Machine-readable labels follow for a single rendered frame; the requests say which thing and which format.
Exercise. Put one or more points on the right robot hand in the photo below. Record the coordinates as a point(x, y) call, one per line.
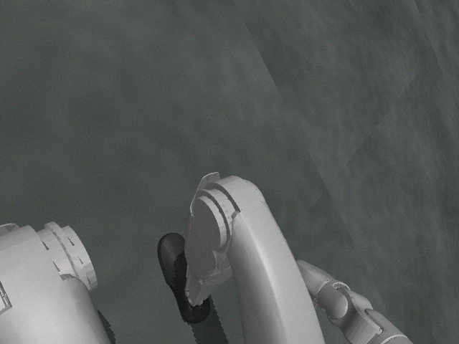
point(314, 278)

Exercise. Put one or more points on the right robot foot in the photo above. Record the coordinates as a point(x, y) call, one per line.
point(173, 265)

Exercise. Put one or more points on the right robot arm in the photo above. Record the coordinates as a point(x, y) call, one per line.
point(354, 315)

